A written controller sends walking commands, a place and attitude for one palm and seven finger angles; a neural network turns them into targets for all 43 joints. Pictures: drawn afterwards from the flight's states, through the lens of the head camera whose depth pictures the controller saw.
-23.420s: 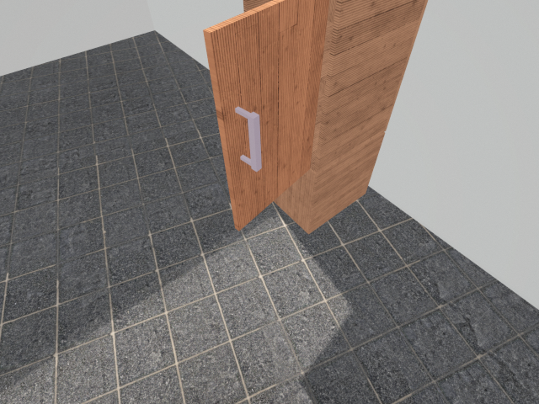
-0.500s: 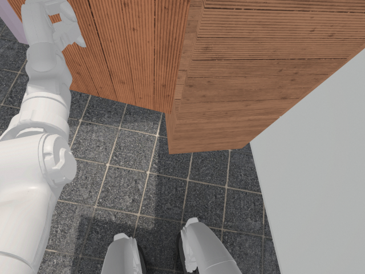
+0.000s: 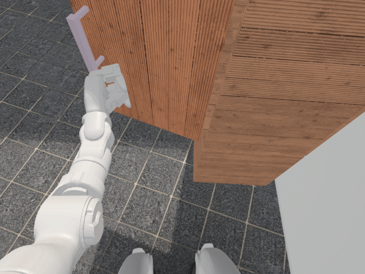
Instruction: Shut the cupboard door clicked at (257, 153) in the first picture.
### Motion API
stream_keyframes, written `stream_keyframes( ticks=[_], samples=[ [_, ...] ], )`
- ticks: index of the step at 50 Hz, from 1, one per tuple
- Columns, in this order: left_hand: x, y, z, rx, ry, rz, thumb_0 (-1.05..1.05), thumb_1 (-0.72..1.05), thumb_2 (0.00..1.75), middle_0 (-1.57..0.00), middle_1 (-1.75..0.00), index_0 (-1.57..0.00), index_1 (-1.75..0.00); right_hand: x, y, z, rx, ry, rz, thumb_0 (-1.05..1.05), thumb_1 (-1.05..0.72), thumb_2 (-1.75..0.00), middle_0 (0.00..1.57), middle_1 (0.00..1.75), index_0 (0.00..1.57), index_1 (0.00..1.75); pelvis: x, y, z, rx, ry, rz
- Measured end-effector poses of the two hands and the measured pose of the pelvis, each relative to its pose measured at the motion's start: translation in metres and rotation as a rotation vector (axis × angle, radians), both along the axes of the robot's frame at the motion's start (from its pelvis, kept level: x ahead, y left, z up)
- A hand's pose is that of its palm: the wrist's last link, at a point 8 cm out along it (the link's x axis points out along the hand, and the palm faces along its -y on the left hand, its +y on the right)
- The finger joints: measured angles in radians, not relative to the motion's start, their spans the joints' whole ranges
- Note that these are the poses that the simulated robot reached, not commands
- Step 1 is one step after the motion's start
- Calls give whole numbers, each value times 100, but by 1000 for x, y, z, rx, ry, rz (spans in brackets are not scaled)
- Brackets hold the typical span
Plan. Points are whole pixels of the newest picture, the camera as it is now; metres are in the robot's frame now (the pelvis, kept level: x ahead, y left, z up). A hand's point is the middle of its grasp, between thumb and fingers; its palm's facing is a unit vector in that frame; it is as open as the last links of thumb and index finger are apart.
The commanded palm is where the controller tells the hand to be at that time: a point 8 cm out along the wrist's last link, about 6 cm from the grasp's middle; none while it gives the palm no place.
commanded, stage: pull the fist back off the door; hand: left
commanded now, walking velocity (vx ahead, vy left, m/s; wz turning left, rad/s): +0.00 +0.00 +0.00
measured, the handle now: (88, 42) +0.66 +0.19 +0.07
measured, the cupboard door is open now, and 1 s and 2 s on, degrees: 71 71 71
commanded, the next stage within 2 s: draw the hand back to the body in 0.04 s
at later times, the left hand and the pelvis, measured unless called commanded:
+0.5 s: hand (93, 106) +0.42 +0.14 +0.11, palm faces +0.11 -0.99 -0.02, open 3.1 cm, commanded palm +0.38 +0.18 +0.12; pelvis +0.00 +0.00 +0.03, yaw -1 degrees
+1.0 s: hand out of the picture +0.29 +0.22 +0.19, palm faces +0.27 -0.92 -0.27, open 3.6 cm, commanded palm +0.24 +0.26 +0.20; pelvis +0.02 +0.01 +0.07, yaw +1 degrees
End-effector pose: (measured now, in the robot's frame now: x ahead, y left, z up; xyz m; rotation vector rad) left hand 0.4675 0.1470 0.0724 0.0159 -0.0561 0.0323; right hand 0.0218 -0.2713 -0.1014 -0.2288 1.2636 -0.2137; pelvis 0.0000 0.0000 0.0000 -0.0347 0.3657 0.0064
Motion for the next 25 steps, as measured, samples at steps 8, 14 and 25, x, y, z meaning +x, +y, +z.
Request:
stream_keyframes(
  ticks=[8, 14, 25],
  samples=[
    [3, -3, 4, 9, 76, 38, 2, 90, 90, -130, -150, -131, -150, 9, 19, -10, 52, -62, -1, 0, -91, -90, 20, 30, 20, 29, -10, -1, 0, 11, -16, 0],
    [-5, 2, 21, 7, -23, 31, 2, 90, 90, -130, -150, -130, -150, -12, 26, -13, 86, -25, -28, 1, -91, -90, 20, 30, 20, 30, -11, -2, 1, 19, -19, -22],
    [-70, 47, 41, -1, 18, 80, 2, 90, 90, -130, -150, -130, -150, -5, 17, 19, 61, -83, -55, 1, -91, -90, 20, 30, 20, 30, -3, -5, 32, 21, -147, -26]
  ],
)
